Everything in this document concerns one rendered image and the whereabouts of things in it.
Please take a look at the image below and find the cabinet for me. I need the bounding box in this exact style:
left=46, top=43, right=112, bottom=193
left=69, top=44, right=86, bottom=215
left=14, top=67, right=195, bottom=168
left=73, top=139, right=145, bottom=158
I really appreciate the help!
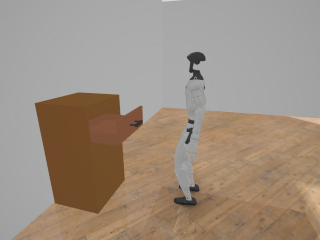
left=34, top=92, right=125, bottom=214

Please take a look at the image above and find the robot left forearm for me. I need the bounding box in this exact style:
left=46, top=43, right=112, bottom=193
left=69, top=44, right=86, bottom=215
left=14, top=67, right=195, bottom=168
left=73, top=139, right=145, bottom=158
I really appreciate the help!
left=190, top=108, right=204, bottom=143

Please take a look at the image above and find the robot head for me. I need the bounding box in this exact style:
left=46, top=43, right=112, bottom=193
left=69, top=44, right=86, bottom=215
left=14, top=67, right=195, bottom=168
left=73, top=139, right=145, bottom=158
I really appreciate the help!
left=187, top=52, right=206, bottom=80

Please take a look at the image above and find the drawer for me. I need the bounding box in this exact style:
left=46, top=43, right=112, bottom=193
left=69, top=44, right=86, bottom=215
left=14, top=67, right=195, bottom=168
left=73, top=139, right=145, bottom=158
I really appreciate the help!
left=89, top=106, right=143, bottom=146

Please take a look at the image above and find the robot left upper arm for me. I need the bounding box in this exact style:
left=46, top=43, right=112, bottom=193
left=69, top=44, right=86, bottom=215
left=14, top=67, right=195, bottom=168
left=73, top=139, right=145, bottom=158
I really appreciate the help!
left=189, top=80, right=206, bottom=115

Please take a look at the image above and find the handle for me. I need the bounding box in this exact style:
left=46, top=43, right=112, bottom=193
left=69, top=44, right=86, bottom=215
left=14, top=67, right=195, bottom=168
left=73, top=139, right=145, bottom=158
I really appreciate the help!
left=130, top=120, right=143, bottom=127

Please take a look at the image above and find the left robot hand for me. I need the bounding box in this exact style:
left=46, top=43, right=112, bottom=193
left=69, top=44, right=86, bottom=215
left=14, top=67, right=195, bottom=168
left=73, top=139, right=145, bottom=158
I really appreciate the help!
left=184, top=141, right=198, bottom=163

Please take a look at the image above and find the robot right upper arm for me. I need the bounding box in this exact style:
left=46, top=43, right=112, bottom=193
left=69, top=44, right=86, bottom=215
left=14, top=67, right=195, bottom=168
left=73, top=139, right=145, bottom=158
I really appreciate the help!
left=203, top=93, right=207, bottom=104

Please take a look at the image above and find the left robot shin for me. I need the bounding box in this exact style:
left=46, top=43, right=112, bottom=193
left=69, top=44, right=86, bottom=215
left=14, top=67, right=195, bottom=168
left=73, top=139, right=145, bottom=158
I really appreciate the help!
left=174, top=167, right=191, bottom=201

